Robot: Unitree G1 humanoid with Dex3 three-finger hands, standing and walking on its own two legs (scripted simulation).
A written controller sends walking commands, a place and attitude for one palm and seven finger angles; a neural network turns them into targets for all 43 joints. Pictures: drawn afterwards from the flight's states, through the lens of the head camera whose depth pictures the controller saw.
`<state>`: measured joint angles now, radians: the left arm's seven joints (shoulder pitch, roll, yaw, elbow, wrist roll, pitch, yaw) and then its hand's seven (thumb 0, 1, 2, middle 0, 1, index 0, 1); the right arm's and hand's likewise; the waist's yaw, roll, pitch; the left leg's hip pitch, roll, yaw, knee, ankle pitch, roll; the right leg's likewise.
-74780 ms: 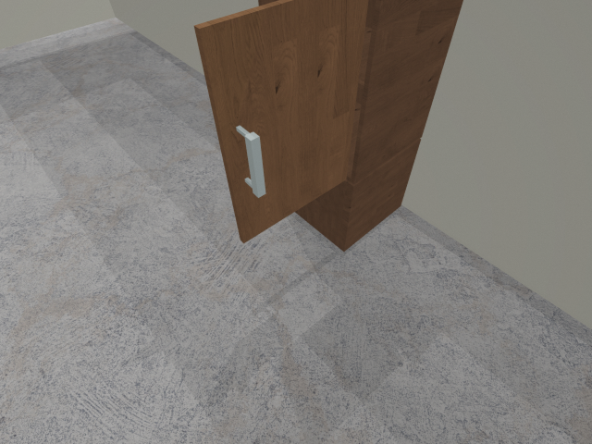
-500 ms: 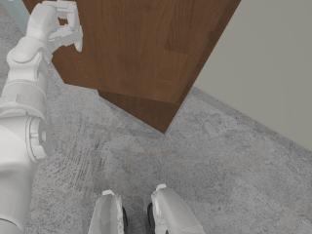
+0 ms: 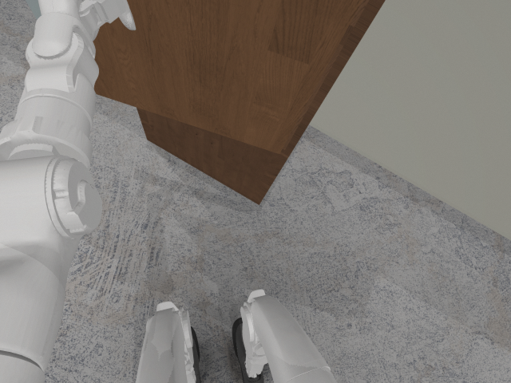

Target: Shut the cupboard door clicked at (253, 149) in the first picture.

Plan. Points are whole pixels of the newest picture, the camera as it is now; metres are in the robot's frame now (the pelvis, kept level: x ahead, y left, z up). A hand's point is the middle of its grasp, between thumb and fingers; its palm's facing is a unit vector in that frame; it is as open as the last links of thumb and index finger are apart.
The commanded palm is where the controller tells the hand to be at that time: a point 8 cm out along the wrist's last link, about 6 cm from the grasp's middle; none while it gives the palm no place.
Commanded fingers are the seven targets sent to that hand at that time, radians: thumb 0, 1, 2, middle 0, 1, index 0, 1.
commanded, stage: pull the fist back off the door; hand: left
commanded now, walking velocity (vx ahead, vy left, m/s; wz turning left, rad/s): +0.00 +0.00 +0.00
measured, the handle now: out of the picture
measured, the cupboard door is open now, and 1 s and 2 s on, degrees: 14 13 13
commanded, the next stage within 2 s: draw the hand back to the body in 0.74 s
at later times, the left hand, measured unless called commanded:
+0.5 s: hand (131, 40) +0.55 +0.09 +0.11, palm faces +0.07 -1.00 -0.06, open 3.1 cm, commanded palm +0.51 +0.12 +0.11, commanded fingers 0.00 0.90 0.90 -1.30 -1.50 -1.30 -1.50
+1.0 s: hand (131, 58) +0.51 +0.08 +0.12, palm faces +0.11 -0.99 -0.02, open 3.1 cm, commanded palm +0.45 +0.14 +0.14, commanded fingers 0.00 0.90 0.90 -1.30 -1.50 -1.30 -1.50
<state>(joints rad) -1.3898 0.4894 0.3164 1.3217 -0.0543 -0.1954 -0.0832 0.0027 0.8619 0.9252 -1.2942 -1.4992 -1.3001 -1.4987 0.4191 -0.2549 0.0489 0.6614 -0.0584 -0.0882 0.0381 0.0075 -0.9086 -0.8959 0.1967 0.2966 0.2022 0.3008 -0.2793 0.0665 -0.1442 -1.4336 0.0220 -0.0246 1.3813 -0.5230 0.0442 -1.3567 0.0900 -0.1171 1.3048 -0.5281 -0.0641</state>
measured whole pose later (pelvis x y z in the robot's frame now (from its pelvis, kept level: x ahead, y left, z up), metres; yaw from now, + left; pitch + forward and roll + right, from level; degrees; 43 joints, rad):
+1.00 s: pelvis +0.02 -0.02 +0.05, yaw +2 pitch +23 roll +1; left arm -0.80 0.19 0.25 1.02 -0.03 -0.51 0.12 0.02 0.89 0.90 -1.29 -1.50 -1.30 -1.50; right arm 0.33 -0.22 0.00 0.62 -0.03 0.05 0.07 0.01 -0.91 -0.90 0.19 0.30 0.20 0.30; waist -0.14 0.04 -0.16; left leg -1.06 0.00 0.04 1.14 -0.48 0.02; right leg -1.04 0.08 -0.04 1.15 -0.51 -0.08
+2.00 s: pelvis +0.05 +0.03 +0.15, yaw +5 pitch -3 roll -1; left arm 0.41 0.37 0.27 -0.36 -0.09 0.00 0.09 0.02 0.89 0.90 -0.52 -0.65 -0.52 -0.65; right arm 0.20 -0.22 0.06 0.59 0.04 0.00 -0.05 0.02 -0.91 -0.90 0.20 0.30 0.20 0.30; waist 0.06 0.07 -0.01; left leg -0.14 -0.07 0.00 0.44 -0.24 0.07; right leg -0.08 0.02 -0.03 0.40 -0.26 -0.01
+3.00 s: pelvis +0.03 +0.01 +0.14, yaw +3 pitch +1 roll +0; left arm 0.55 0.46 0.41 -0.46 -0.09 -0.14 0.13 0.02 0.88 0.90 -0.21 -0.30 -0.21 -0.30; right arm 0.16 -0.25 -0.02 0.56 0.04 0.06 -0.09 0.02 -0.91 -0.90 0.20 0.30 0.20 0.30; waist -0.01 0.04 -0.02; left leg -0.32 -0.05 0.03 0.52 -0.23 0.06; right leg -0.28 0.03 -0.02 0.52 -0.27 -0.03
